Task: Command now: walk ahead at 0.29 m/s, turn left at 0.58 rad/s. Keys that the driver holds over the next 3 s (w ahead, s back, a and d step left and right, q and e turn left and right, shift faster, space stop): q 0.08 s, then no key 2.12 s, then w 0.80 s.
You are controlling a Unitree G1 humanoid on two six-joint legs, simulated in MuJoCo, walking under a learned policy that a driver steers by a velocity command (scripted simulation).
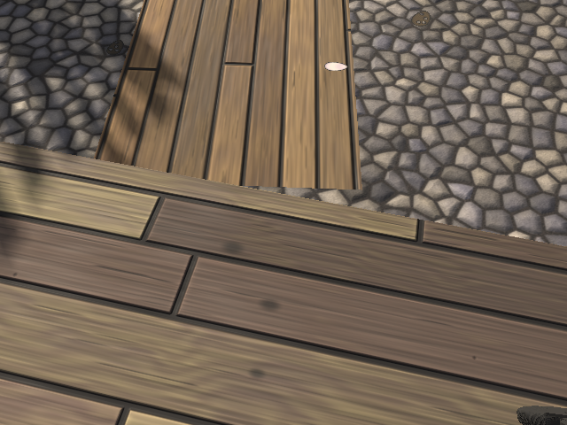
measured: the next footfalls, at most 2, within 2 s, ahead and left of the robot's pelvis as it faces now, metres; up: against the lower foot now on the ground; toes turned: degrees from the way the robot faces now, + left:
right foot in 0.42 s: +0.25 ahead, -0.14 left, +0.00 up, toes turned +9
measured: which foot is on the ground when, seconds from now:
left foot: down 0.00-1.00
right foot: up 0.00-0.40, down 0.42-1.00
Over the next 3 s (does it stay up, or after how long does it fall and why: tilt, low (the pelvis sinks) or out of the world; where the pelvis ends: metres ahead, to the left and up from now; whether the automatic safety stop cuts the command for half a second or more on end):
stays up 0.46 -0.04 0.02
